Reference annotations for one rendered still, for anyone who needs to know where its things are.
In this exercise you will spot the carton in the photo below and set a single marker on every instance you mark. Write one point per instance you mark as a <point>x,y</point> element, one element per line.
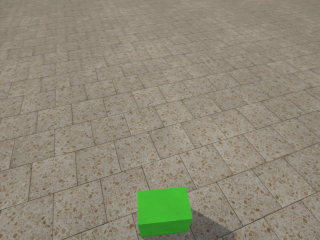
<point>163,211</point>

